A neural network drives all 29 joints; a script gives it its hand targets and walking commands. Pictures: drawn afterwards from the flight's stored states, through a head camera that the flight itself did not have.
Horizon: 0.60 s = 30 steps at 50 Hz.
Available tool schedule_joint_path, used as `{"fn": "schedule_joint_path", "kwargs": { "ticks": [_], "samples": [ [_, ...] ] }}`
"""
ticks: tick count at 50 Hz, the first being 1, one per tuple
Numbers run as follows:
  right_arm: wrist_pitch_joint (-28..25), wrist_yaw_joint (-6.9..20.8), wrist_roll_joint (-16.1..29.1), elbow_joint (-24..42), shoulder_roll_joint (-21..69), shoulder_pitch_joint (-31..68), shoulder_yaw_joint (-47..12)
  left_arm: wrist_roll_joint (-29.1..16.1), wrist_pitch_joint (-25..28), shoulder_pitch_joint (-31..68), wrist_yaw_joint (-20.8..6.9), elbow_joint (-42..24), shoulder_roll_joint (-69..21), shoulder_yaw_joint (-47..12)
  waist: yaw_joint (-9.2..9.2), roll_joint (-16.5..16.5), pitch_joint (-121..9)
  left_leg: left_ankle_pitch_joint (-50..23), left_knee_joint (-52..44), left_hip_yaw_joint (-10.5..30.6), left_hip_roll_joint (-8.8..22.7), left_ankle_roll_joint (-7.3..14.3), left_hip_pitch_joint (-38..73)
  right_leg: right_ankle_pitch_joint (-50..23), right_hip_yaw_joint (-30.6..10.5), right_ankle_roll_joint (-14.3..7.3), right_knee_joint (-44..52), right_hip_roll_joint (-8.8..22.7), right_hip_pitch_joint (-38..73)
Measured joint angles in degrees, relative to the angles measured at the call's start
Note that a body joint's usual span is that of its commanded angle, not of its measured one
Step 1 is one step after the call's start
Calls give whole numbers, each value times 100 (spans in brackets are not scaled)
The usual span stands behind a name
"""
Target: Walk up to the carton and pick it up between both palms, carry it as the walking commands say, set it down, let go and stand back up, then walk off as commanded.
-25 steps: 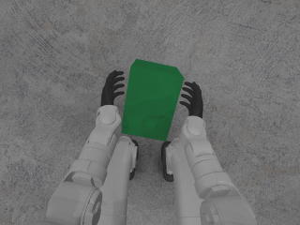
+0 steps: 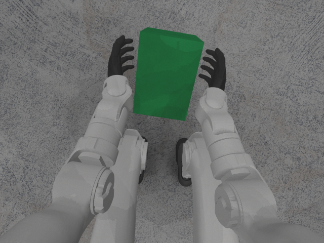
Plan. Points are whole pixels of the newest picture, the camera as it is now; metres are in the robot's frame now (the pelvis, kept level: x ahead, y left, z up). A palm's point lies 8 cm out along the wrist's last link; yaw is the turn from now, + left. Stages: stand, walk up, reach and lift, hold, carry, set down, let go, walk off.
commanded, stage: set down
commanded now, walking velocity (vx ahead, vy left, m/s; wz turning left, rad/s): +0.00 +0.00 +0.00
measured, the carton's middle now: (165, 72) +0.49 +0.00 -0.27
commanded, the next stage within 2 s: none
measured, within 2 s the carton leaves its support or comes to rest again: neither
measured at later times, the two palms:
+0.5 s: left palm (124, 67) +0.49 +0.12 -0.24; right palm (205, 81) +0.46 -0.10 -0.24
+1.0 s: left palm (127, 63) +0.51 +0.12 -0.29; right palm (207, 66) +0.51 -0.11 -0.26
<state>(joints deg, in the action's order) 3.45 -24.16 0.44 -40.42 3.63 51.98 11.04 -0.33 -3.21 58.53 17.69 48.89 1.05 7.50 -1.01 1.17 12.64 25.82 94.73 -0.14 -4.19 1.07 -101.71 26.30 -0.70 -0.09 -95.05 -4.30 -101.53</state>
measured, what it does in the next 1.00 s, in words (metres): lowers itself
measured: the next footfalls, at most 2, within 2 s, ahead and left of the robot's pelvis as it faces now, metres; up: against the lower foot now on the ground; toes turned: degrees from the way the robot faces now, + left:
none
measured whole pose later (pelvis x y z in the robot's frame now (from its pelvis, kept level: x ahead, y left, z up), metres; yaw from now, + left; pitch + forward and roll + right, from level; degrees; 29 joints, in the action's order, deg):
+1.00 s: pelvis -0.02 +0.01 -0.12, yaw -2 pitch +31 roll -3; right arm 10.4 -17.1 -7.1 -47.1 -0.1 78.5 27.4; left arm 0.3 -12.9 81.7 9.8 58.0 10.2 6.2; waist 0.3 1.6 24.1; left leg 27.3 118.1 -0.3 -4.5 2.3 -121.7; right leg 28.2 1.5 1.9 -116.6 -4.9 -119.7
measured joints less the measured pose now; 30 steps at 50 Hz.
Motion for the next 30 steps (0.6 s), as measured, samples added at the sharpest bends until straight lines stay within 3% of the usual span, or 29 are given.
{"fn": "schedule_joint_path", "kwargs": {
  "ticks": [9,20,26,30],
  "samples": [
    [187,-21,5,-34,-76,535,164,0,-239,503,-10,27,166,0,0,-13,273,42,539,0,0,-26,-361,42,52,0,-530,-14,-356],
    [281,99,-127,-205,-70,1060,678,296,-488,1152,-266,269,233,305,0,-12,312,79,1112,0,0,-14,-1144,74,110,26,-1058,-32,-1108],
    [303,100,-127,-202,-105,1391,685,297,-579,1527,-269,267,408,304,0,-13,1011,125,1425,0,0,0,-1179,116,136,61,-1341,-47,-1121],
    [747,61,-70,-201,-281,2168,686,223,-638,1856,-189,265,677,146,14,30,1668,120,1666,0,2,7,-1111,117,161,78,-1560,-55,-1034]
  ]
}}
